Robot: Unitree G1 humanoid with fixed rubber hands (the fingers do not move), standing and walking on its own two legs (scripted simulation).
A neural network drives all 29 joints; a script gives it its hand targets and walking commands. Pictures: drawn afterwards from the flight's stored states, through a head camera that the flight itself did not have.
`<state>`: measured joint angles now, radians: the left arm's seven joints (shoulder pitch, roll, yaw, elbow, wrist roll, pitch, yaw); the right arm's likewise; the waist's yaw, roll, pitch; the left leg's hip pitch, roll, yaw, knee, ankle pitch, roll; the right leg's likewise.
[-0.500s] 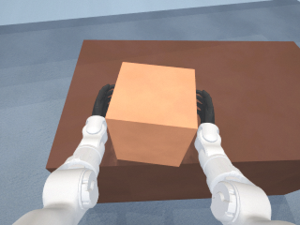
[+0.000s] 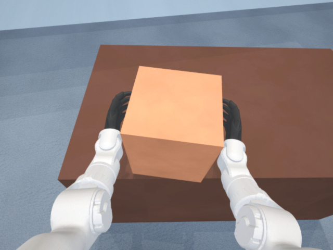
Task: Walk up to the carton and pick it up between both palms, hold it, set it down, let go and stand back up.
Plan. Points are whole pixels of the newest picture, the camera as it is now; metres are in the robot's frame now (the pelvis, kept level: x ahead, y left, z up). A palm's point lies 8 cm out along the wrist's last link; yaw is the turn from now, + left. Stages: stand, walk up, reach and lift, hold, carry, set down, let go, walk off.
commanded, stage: reach and lift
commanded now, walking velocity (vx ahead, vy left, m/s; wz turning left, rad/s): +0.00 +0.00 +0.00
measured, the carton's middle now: (172, 129) +0.42 +0.00 +0.01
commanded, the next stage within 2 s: none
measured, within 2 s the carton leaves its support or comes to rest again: neither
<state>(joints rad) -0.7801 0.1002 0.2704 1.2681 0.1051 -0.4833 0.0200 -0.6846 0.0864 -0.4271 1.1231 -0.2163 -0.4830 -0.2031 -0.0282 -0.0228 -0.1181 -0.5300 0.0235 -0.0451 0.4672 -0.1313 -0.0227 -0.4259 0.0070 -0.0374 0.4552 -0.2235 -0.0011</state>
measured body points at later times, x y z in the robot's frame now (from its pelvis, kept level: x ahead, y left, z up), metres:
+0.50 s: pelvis +0.00 +0.00 +0.00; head +0.01 +0.02 +0.45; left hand +0.42 +0.16 +0.10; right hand +0.40 -0.15 +0.10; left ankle +0.05 +0.13 -0.74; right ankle -0.01 -0.12 -0.74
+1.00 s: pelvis -0.02 -0.01 +0.00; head -0.07 +0.01 +0.45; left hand +0.39 +0.15 +0.18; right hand +0.38 -0.15 +0.15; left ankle +0.05 +0.13 -0.74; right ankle -0.01 -0.12 -0.74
